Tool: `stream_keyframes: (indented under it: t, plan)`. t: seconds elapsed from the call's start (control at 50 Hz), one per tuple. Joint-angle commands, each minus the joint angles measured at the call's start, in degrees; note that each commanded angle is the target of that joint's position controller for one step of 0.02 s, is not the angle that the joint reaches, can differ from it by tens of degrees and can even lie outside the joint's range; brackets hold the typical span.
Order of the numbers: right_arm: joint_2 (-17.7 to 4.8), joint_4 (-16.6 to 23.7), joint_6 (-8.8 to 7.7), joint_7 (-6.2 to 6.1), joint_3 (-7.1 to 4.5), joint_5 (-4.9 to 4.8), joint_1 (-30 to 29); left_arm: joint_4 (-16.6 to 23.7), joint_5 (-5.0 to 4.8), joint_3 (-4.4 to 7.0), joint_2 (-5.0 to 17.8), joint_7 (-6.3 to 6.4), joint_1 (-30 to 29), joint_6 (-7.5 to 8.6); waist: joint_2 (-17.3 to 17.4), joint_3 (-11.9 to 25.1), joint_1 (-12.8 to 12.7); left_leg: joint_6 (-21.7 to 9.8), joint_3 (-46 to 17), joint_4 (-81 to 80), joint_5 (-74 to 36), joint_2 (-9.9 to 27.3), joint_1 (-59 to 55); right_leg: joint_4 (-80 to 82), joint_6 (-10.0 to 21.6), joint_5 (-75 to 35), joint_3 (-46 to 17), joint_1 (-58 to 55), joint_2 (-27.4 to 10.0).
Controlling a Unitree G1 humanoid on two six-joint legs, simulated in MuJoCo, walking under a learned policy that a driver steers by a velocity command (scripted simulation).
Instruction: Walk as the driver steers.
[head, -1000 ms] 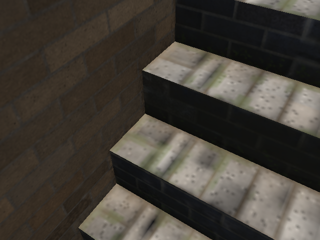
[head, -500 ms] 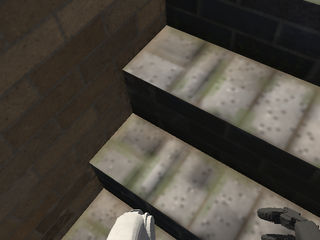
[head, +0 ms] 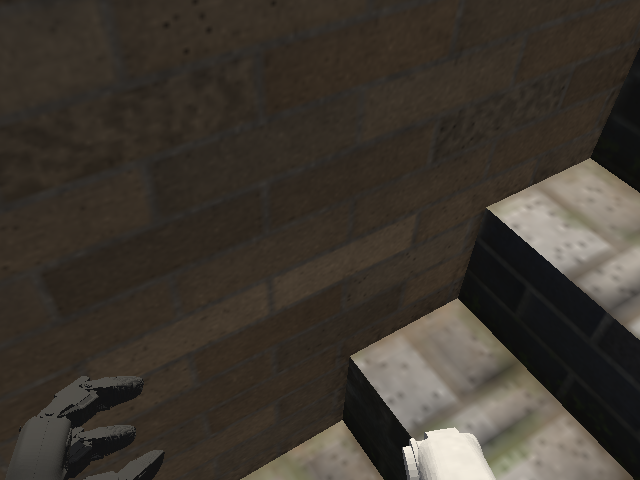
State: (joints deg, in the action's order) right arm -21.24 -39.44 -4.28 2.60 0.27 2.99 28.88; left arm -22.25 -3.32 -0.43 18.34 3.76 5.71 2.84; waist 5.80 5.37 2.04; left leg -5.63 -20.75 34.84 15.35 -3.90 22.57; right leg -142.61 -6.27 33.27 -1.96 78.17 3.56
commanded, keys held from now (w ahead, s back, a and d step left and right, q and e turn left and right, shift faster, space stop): shift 0.08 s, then w+shift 0.38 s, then w+e+shift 0.54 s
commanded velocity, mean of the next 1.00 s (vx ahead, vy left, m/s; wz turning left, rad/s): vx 0.14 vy -0.24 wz -0.22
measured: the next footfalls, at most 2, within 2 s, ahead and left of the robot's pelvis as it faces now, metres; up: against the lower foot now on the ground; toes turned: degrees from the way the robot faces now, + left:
right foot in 0.14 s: +0.06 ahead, -0.20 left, +0.21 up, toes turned +7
left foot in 0.46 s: +0.03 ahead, +0.04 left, +0.00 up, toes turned +11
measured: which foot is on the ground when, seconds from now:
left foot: down 0.00-0.16, up 0.18-0.44, down 0.46-0.80, up 0.82-1.00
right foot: up 0.00-0.12, down 0.14-0.44, up 0.46-0.78, down 0.80-1.00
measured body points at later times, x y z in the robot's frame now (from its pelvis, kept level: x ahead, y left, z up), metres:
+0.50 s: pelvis +0.02 -0.07 +0.02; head +0.02 -0.07 +0.47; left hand +0.17 +0.16 -0.07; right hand +0.17 -0.29 -0.10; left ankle +0.00 +0.03 -0.74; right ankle +0.01 -0.19 -0.50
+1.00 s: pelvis -0.09 -0.14 +0.10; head -0.10 -0.14 +0.55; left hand +0.13 +0.05 +0.03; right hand +0.07 -0.40 +0.02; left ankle -0.16 -0.03 -0.56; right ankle +0.04 -0.22 -0.53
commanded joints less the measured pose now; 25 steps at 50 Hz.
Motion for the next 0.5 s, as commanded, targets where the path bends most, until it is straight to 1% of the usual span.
stream_keyframes:
  t: [0.02, 0.04, 0.06, 0.08, 0.1, 0.12, 0.14, 0.16, 0.18, 0.2, 0.22, 0.24, 0.26, 0.28, 0.3, 0.32, 0.34, 0.36, 0.38, 0.4, 0.42, 0.44, 0.46, 0.48, 0.5]
  plan:
    - [-6.42, 9.75, -1.1, -0.48, -1.26, -3.55, -2.05, 1.43, 2.39, 0.05, 2.15, -0.23, -5.39, 1.88, 5.13, 3.33, 1.94, -14.36, -12.47, -5.94, -26.19, 14.55, -13.38, 11.1, 0.53, 6.56, -0.21, 2.26, -2.01]
    - [-7.54, 10.9, -1.16, -0.62, -1.63, -3.92, -4.26, 0.82, 2.77, 0.07, 1.81, -1.04, -5.56, 1.8, 4.9, 3.62, 1.1, -13.49, -11.48, -6.88, -27.31, 14.4, -9.67, 21.4, 1.17, 10.01, 0.98, -4.61, -2.48]
    - [-10.75, 11.24, -1.6, -0.33, -2.5, -4.59, -9.13, 0.76, 3.36, 0.03, 0.67, -2.84, -3.6, 0.8, 5.25, 4.92, -2.41, -13.68, -10.33, -8.7, -35.4, 15.76, -3.51, 33.62, 2.11, 17.93, 3.37, -16.1, -2.66]
    - [-12.92, 12.13, -1.48, 0.27, -3.21, -4.26, -13.16, 0.05, 3.43, 0.31, 0.09, -4.55, -1.52, -0.65, 5.9, 5.61, -4.11, -13.24, -10.0, -11.61, -42.51, 16.02, 3.25, 43.14, 3.86, 22.17, 6.0, -27.31, -1.15]
    - [-15.04, 12.36, -0.85, 1.08, -4.1, -3.05, -17.71, -0.21, 3.16, 0.38, -0.9, -6.11, 1.33, -1.91, 9.75, 6.07, -6.13, -14.19, -9.1, -12.98, -61.59, 16.93, 4.91, 50.18, 4.65, 23.33, 9.64, -35.5, 2.03]
    - [-15.17, 11.64, -0.63, 2.25, -4.72, -2.25, -19.79, -1.75, 2.42, -0.08, -1.78, -7.53, 4.41, -2.71, 10.09, 7.56, -6.26, -14.33, -8.72, -10.56, -75.43, 18.17, -2.32, 60.79, 4.7, 20.87, 10.09, -36.83, 3.32]
    - [-12.09, 9.86, 0.3, 3.42, -4.05, -1.52, -19.6, -5.39, 2.53, -0.23, -1.46, -8.39, 9.07, -2.64, 6.21, 11.81, -5.23, -13.18, -3.46, -2.66, -81.49, 15.19, -10.25, 73.47, 7.56, 6.63, 7.06, -41.24, 4.55]
    - [-0.61, 11.72, 1.72, 4.66, -1.8, -0.74, -18.7, -8.32, 4.13, 1.83, 4.06, -7.28, 15.43, -1.48, -7.5, 18.49, -2.15, -5.3, 0.96, 11.22, -46.87, 5.27, 0.45, 78.47, 19.99, -43.12, -17.94, -56.3, -1.66]
    - [4.61, 15.18, 2.38, 4.81, -1.14, 0.39, -19.25, -3.93, 7.9, 1.84, 5.72, -7.17, 16.37, -0.41, -22.31, 14.06, -6.2, 7.21, -7.08, 18.06, 25.76, -4.55, 21.91, 96.54, 34.05, -46.53, -52.43, -59.56, -18.53]
    - [2.46, 13.74, 3.24, 3.33, -2.48, -2.91, -19.05, -0.88, 7.41, 1.08, 3.19, -6.75, 13.59, 0.47, -13.94, 6.99, -8.79, 11.0, -11.36, 29.75, 23.65, -1.37, 21.9, 96.62, 33.62, -35.81, -64.65, -49.2, -20.16]
    - [0.9, 12.67, 2.44, 2.44, -2.75, -5.42, -20.73, -1.41, 4.4, -0.73, -0.06, -7.65, 5.79, 2.07, -10.69, -2.61, -5.23, 11.68, -9.58, 36.55, 16.9, 0.98, 22.23, 87.93, 26.03, -29.07, -50.18, -39.6, -14.35]
    - [-1.79, 11.3, 1.94, 1.5, -3.42, -4.17, -18.51, -3.28, 1.7, -0.27, -0.09, -7.95, 1.23, 2.89, -11.48, 0.5, -0.97, 12.84, -4.3, 40.82, 18.59, 0.62, 20.2, 81.79, 22.42, -25.82, -38.44, -36.27, -12.08]
    - [-0.24, 9.2, 1.39, 0.85, -2.49, -2.55, -15.18, -6.07, -1.08, -1.54, -4.67, -7.97, -0.77, 3.1, -6.44, 2.4, 1.37, 12.72, 1.94, 42.89, 14.12, 2.66, 16.64, 75.84, 19.46, -23.27, -27.8, -31.71, -9.83]
    - [0.7, 8.02, 1.01, 1.35, -2.15, -1.05, -12.47, -7.27, -1.46, -2.0, -5.39, -7.69, -1.67, 3.5, -4.33, 2.0, 3.94, 12.47, 8.62, 44.13, 9.85, 4.35, 10.33, 76.59, 17.38, -18.91, -22.26, -24.48, -8.53]
    - [0.8, 6.86, 1.39, 2.6, -1.87, -0.52, -10.45, -7.26, -1.26, -2.16, -4.88, -7.53, -4.76, 4.06, -4.21, 2.79, 6.06, 11.84, 13.02, 42.66, 5.38, 5.45, 4.72, 76.04, 15.74, -16.89, -17.91, -20.79, -6.8]
    - [1.03, 6.27, 1.66, 3.57, -1.84, -0.77, -10.61, -7.13, -0.85, -1.89, -3.91, -6.86, -5.99, 4.74, -4.82, 2.95, 6.12, 11.26, 16.06, 34.59, 3.39, 6.68, 2.73, 75.79, 14.56, -18.06, -13.11, -21.83, -5.4]
    - [2.13, 6.19, 1.65, 4.9, -1.33, -0.66, -13.66, -7.68, -1.15, -1.72, -3.26, -5.77, -4.01, 4.9, -3.06, 1.99, 4.43, 10.5, 18.24, 21.88, 5.52, 7.51, 2.24, 75.95, 13.15, -15.98, -9.67, -26.24, -3.91]
    - [3.39, 6.39, 1.75, 6.04, -0.84, -0.91, -16.87, -8.59, -1.36, -1.76, -3.26, -5.12, -2.42, 5.06, -6.41, 1.95, 2.7, 10.11, 19.46, 11.73, 6.59, 7.63, -0.01, 75.23, 12.71, -15.43, -8.62, -30.55, -3.16]
    - [4.55, 5.93, 3.9, -0.52, -1.88, -5.17, -18.7, -10.52, 4.47, 0.63, -6.93, 0.78, 8.43, -2.14, -4.5, -1.18, -2.69, 9.32, 30.84, -6.16, -2.87, 2.84, -6.05, 85.23, 17.38, -20.64, -3.87, -42.34, -3.49]
    - [3.83, 4.4, 5.54, -3.36, -1.41, -5.19, -16.75, -10.84, 5.65, 0.84, -5.22, 2.45, 9.58, -5.78, -11.26, -1.8, -3.1, 8.86, 29.42, -15.43, -10.73, 4.43, -10.21, 80.41, 17.36, -17.49, -4.23, -43.24, -3.1]
    - [3.79, 1.27, 6.43, -4.92, -1.48, -3.84, -11.35, -9.81, 6.09, 0.64, -6.69, 2.37, 8.27, -7.63, -11.5, -1.58, -2.27, 9.05, 31.28, -25.07, -19.56, 4.75, -16.43, 73.25, 16.47, -13.92, -1.33, -42.26, -2.64]
    - [4.33, -0.51, 6.19, -5.52, -1.36, -2.27, -7.95, -8.2, 6.0, -0.15, -10.85, 0.7, 7.16, -7.68, -7.21, 1.13, -2.37, 8.5, 27.29, -25.34, -24.4, 7.49, -24.69, 59.81, 14.58, -8.84, 3.33, -37.64, -0.57]
    - [2.87, -2.76, 4.83, -5.56, -1.08, -1.11, -3.02, -4.81, 4.4, -0.97, -14.31, -0.59, 0.56, -7.11, -0.78, 1.2, 0.81, 6.76, 18.09, -16.81, -51.26, 15.21, -34.33, 40.22, 11.72, 10.98, 8.11, -21.68, 1.83]
    - [0.33, -3.24, 4.19, -5.81, -1.51, -1.93, -1.7, -2.95, 2.5, -0.34, -14.53, -1.22, -0.29, -6.52, 1.68, 0.21, -0.65, 10.15, 14.57, -6.26, -80.19, 18.63, -41.92, 26.6, 10.7, 19.13, 12.09, -6.92, 3.02]
    - [-4.01, -2.31, 3.08, -6.04, -3.67, -1.43, -1.35, -2.02, 0.8, 0.03, -11.95, -1.32, 6.01, -5.19, 4.93, 5.82, -3.21, 7.1, 13.03, -0.84, -95.28, 25.17, -43.33, 21.79, 9.48, 15.64, 11.27, -7.61, -0.43]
